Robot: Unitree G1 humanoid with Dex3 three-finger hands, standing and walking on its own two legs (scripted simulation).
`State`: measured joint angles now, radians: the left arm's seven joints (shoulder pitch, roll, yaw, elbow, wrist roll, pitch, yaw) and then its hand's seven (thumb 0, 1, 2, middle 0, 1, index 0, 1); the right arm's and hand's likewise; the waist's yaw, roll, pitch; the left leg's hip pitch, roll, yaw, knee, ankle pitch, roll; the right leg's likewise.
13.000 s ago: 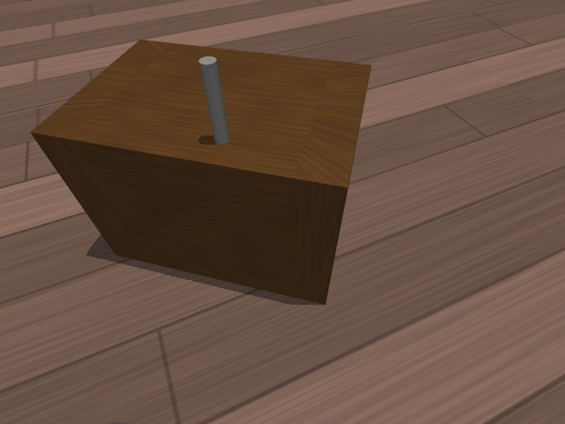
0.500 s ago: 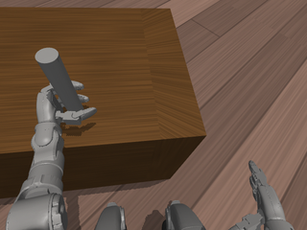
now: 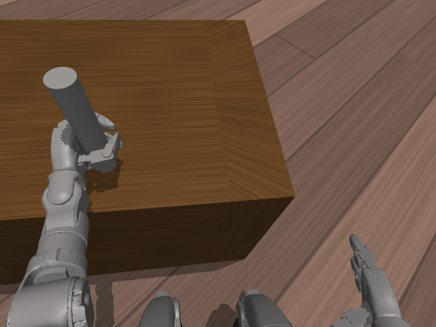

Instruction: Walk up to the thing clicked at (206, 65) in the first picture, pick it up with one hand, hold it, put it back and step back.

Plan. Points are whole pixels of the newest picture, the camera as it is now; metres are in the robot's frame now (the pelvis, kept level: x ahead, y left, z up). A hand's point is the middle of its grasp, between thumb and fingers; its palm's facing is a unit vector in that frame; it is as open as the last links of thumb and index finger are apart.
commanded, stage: settle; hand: left
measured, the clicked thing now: (88, 130) +0.43 +0.20 +0.09
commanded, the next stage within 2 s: lift in 0.68 s
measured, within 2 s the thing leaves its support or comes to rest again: neither
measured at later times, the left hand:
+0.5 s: hand (100, 122) +0.45 +0.18 +0.09, palm faces +0.06 -1.00 +0.01, open 5.1 cm
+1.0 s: hand (95, 110) +0.45 +0.18 +0.12, palm faces +0.06 -1.00 +0.00, open 5.1 cm
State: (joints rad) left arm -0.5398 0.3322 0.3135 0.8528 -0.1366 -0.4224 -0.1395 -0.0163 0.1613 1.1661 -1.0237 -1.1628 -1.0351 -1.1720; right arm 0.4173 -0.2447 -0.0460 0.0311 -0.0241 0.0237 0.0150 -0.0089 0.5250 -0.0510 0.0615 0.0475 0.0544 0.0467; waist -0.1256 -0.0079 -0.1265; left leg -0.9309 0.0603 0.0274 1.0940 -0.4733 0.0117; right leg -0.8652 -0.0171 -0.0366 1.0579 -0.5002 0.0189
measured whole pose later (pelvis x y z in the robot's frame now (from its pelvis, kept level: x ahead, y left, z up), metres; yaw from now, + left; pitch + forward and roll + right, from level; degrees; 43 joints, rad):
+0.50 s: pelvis +0.01 +0.00 +0.02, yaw +0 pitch +15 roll -1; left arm -0.60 0.35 0.31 0.87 -0.15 -0.33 -0.16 -0.02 0.14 1.20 -1.04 -1.15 -1.05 -1.17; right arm 0.37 -0.24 -0.05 0.15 -0.01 0.04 0.00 -0.01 0.54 -0.05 0.06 0.05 0.05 0.05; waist -0.11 0.00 -0.11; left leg -0.82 0.06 0.04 0.98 -0.44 0.01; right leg -0.76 -0.02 -0.03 0.95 -0.46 0.02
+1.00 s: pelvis +0.01 +0.00 +0.03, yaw +0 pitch +13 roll -1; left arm -0.60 0.35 0.29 0.84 -0.16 -0.26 -0.16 -0.02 0.14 1.20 -1.04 -1.15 -1.05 -1.17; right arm 0.34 -0.25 -0.08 0.24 0.01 0.02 -0.02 -0.01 0.54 -0.05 0.06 0.05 0.05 0.05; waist -0.09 0.01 -0.11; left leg -0.73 0.05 0.05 0.91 -0.41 0.01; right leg -0.68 -0.02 -0.02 0.88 -0.44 0.02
